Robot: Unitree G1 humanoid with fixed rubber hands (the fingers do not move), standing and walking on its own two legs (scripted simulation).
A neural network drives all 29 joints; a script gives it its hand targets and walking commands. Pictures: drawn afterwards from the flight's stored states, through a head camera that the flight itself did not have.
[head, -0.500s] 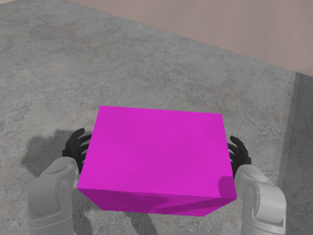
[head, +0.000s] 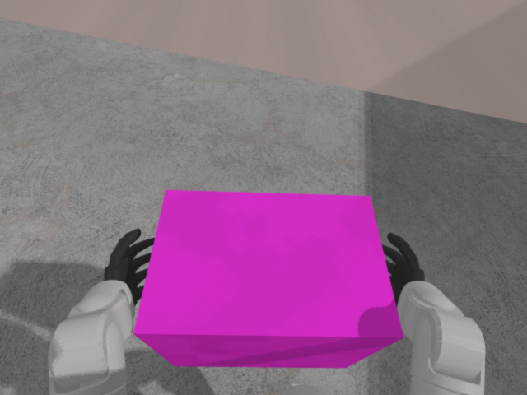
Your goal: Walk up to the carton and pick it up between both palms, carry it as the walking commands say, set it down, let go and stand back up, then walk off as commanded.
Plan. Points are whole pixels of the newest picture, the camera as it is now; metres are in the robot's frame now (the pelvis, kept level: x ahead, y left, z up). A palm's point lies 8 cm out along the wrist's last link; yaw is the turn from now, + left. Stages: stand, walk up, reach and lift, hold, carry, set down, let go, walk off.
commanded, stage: carry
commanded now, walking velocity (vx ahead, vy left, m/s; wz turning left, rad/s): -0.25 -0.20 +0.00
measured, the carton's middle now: (264, 287) +0.27 +0.01 +0.01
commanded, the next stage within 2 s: none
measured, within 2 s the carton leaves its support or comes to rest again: neither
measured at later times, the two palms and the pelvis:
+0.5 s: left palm (268, 386) +0.13 +0.01 +0.08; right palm out of the picture +0.10 -0.37 +0.07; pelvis -0.14 -0.15 +0.00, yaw -2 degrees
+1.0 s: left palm out of the picture -0.02 -0.07 +0.08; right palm out of the picture -0.04 -0.45 +0.07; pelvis -0.28 -0.25 +0.00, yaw -3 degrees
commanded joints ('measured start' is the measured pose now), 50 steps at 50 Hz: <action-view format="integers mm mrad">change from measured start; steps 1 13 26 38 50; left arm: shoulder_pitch -535 -552 -415 -639 -520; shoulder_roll -712 -732 -675 -748 -689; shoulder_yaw -867 -841 -774 -906 -796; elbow -51 -85 -77 -78 35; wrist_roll -371 -387 -301 -418 -348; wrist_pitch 5 7 8 9 28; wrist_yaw -170 -171 -156 -186 -195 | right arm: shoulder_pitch -391 -398 -408 -447 -406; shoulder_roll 679 713 666 704 702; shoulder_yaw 747 774 815 737 760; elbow -148 -159 -193 -166 -66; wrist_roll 313 311 366 323 294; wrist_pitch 34 24 49 35 56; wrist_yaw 166 173 151 168 156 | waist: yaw -12 -12 0 -15 -26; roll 156 256 -138 188 -193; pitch -199 -343 -328 -174 -266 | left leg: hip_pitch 232 187 -12 177 -86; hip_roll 221 146 -125 169 -7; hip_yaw -193 -35 -8 -113 -63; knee -201 16 209 -309 43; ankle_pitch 580 442 -245 158 -198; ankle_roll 91 -25 -43 72 -86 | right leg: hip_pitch -49 329 466 -19 498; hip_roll -93 -164 -358 -88 -444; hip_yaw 24 -3 134 34 217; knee -5 -816 -699 -35 -717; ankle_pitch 2 353 827 130 755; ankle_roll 57 60 -174 40 13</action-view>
